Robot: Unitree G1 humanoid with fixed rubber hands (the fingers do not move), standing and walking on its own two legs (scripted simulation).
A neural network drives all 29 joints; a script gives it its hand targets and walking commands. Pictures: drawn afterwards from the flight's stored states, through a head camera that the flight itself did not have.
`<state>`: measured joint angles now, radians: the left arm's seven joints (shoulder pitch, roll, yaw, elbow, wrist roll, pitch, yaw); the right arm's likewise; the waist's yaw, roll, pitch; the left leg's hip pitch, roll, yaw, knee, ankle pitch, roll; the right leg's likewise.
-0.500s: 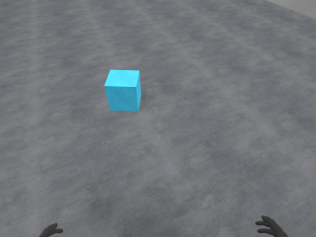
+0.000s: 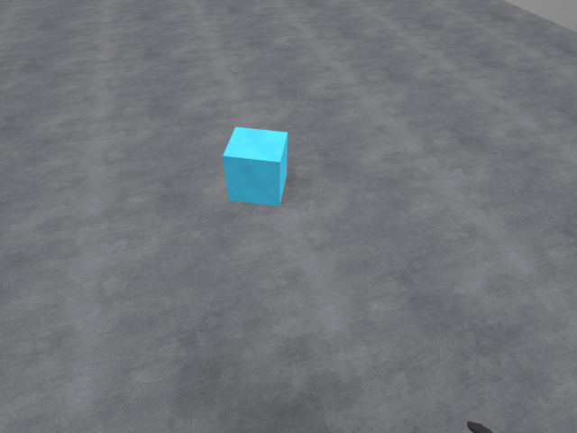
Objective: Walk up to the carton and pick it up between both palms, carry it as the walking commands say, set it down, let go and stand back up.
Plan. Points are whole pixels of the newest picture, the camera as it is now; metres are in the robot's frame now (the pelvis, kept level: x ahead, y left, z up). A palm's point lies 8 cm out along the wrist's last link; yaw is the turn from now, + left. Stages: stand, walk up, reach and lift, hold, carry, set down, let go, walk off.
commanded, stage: walk up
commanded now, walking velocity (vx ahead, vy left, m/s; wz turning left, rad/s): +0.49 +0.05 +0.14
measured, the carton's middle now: (257, 167) +1.42 +0.15 -0.64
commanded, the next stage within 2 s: none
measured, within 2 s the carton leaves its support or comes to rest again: neither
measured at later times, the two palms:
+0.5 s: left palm (189, 285) +0.43 +0.21 -0.13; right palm out of the picture +0.09 -0.25 -0.14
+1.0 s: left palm (141, 313) +0.38 +0.30 -0.16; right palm (371, 217) +0.61 -0.18 -0.13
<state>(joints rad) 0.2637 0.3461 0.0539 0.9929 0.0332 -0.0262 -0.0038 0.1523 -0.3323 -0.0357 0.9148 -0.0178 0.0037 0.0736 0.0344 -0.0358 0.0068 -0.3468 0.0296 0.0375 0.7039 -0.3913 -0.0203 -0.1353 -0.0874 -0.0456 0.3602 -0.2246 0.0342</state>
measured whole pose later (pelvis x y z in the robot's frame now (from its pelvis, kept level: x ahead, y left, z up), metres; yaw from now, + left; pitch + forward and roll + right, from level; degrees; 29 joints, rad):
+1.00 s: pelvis +0.46 +0.05 -0.02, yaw +1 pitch +0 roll -1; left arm 0.43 0.24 0.05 1.06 0.02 -0.05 -0.01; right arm 0.08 -0.22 -0.05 0.91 -0.04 -0.06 0.04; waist 0.06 -0.03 0.04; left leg -0.40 0.08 0.15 0.59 -0.18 0.00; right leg -0.14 -0.15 -0.07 0.71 -0.47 0.02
